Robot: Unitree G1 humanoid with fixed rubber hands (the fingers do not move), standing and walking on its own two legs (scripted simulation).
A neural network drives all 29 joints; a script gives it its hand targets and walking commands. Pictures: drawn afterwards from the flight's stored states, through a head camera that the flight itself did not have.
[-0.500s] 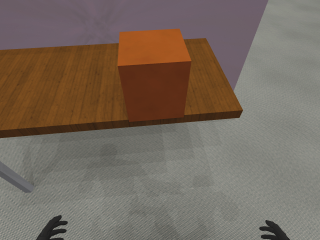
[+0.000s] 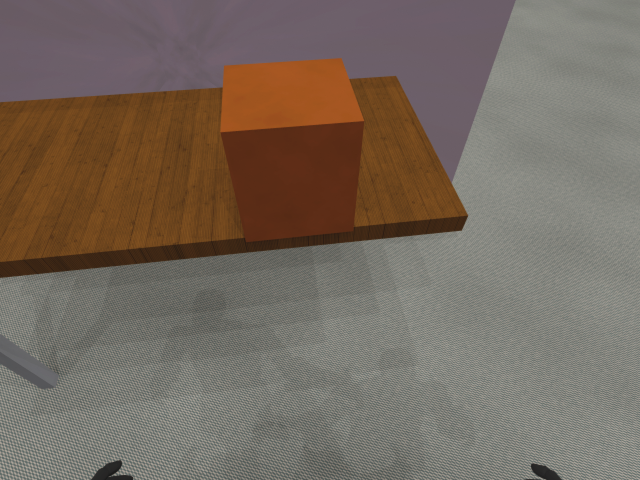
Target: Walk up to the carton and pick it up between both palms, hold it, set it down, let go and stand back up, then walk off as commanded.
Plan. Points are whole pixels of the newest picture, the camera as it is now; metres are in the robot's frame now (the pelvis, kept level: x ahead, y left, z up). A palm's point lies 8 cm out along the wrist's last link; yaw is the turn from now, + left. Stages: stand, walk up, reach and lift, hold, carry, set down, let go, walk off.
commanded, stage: stand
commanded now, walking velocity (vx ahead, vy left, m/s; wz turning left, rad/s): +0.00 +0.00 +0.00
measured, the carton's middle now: (292, 153) +0.64 +0.05 +0.02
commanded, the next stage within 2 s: none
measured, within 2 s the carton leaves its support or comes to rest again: neither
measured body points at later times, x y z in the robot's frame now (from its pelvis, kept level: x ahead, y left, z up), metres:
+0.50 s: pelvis +0.00 -0.01 +0.00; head +0.02 -0.01 +0.45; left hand +0.10 +0.30 -0.12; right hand +0.07 -0.31 -0.13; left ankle -0.01 +0.13 -0.75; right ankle +0.03 -0.12 -0.75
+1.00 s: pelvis +0.02 -0.01 +0.00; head +0.03 -0.01 +0.45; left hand +0.12 +0.30 -0.12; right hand +0.09 -0.32 -0.13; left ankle -0.01 +0.13 -0.75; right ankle +0.03 -0.12 -0.75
